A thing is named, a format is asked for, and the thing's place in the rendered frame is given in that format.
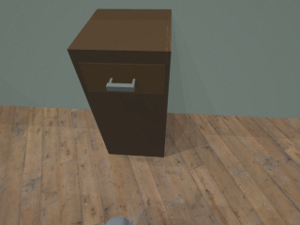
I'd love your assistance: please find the handle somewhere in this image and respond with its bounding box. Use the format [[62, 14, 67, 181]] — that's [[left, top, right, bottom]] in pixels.
[[106, 78, 136, 92]]

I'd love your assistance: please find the cabinet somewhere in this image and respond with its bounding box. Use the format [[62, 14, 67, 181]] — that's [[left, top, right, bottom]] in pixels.
[[67, 8, 172, 158]]

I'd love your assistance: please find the drawer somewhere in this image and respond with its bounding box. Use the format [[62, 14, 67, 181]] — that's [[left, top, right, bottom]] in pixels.
[[78, 62, 165, 94]]

